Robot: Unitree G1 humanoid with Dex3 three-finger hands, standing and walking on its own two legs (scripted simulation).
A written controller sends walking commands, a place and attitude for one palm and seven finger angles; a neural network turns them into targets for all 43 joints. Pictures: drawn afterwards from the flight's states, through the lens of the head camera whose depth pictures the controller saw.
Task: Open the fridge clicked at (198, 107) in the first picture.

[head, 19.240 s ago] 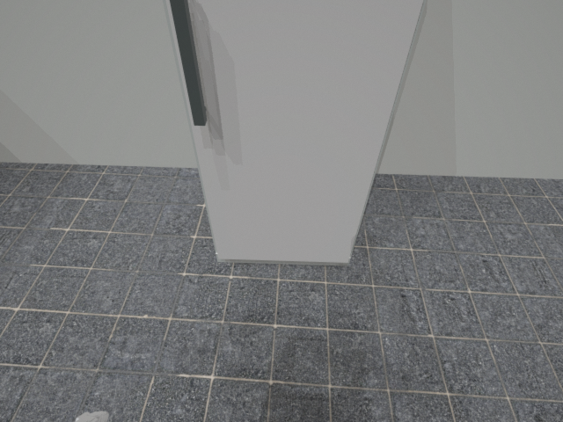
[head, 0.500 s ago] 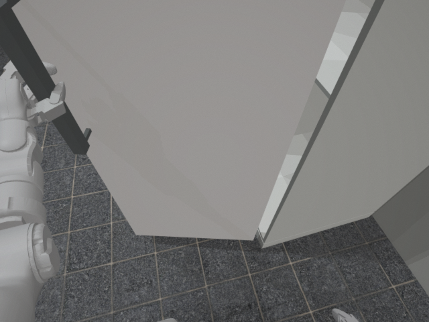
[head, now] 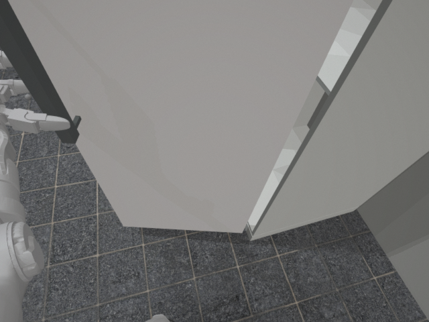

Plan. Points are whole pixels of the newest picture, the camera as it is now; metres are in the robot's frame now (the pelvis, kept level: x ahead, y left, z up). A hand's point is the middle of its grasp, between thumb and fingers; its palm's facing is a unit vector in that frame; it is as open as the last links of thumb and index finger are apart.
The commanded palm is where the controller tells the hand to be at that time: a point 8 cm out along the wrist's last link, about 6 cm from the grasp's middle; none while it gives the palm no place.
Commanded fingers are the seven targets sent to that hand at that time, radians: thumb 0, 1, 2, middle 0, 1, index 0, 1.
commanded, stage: loosen the grip on the handle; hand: left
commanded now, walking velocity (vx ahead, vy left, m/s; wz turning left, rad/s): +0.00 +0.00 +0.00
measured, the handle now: (42, 71) +0.50 +0.30 +0.16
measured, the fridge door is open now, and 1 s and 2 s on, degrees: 71 71 71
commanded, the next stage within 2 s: slip the hand off the handle in 0.08 s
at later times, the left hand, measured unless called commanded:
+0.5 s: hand out of the picture +0.45 +0.37 +0.16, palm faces +0.40 -0.90 -0.20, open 14.6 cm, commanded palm +0.42 +0.40 +0.16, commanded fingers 0.00 -0.55 0.20 -0.25 -1.15 -0.25 -1.15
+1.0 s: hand out of the picture +0.43 +0.39 +0.15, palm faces +0.35 -0.92 -0.17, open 14.7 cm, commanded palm +0.37 +0.42 +0.16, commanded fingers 0.00 -0.55 0.20 -0.25 -1.15 -0.25 -1.15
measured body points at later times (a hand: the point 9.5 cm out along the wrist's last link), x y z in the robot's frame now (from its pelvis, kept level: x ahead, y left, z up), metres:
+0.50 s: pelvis +0.03 +0.00 +0.00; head +0.09 +0.02 +0.44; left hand +0.43 +0.41 +0.17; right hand +0.09 -0.28 -0.11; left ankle +0.05 +0.12 -0.72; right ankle +0.00 -0.13 -0.72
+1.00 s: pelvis +0.03 +0.01 +0.00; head +0.10 +0.03 +0.44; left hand +0.40 +0.44 +0.16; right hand +0.07 -0.27 -0.11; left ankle +0.05 +0.12 -0.72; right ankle +0.00 -0.13 -0.72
